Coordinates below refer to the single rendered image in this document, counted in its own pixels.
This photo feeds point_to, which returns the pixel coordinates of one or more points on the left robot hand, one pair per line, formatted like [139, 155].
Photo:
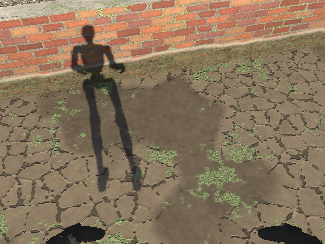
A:
[76, 234]

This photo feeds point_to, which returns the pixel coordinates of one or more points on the right robot hand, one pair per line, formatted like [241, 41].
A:
[288, 234]

